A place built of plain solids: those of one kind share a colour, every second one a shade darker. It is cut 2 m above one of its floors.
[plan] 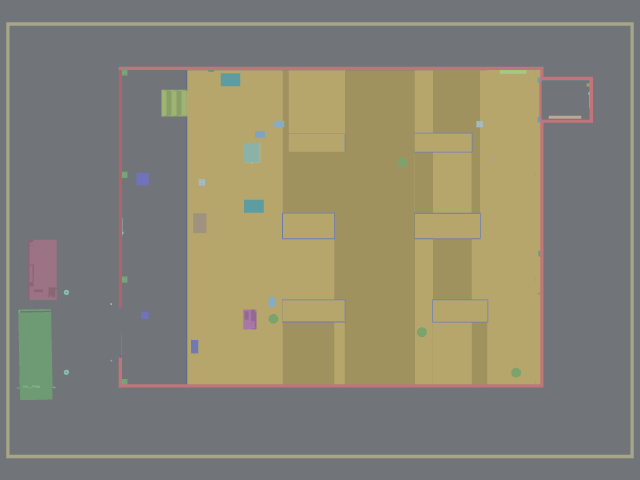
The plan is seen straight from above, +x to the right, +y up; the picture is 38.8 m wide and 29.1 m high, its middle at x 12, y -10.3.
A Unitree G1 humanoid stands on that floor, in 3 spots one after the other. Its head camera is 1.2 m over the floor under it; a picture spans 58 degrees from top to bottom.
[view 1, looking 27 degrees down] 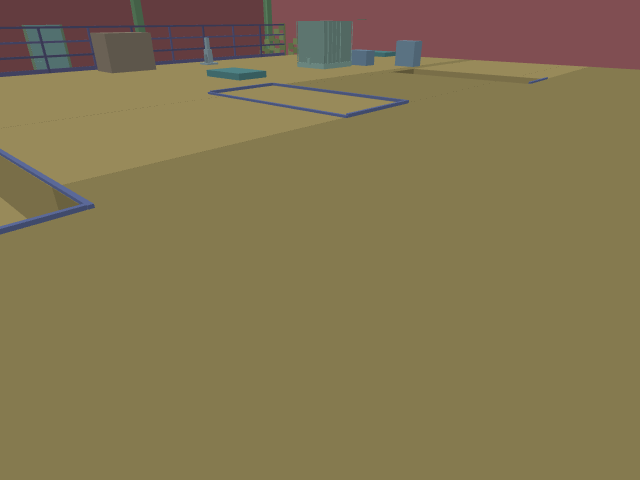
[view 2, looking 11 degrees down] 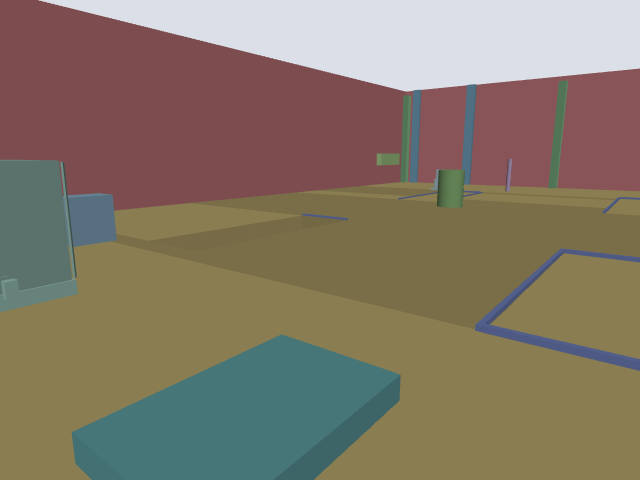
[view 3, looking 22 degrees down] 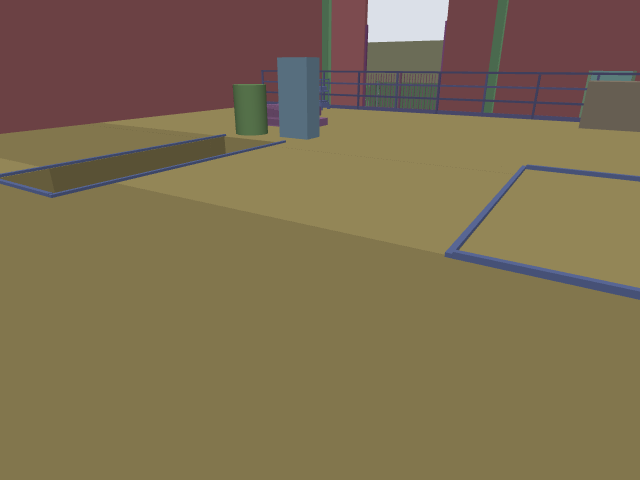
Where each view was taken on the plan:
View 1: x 16.65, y -14.95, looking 132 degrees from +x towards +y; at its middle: raised_floor_bank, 2.64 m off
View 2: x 6.80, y -9.55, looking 38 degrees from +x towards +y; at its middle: raised_floor_bank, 6.29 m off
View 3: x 15.60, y -9.55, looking -148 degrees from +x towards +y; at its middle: raised_floor_bank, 3.21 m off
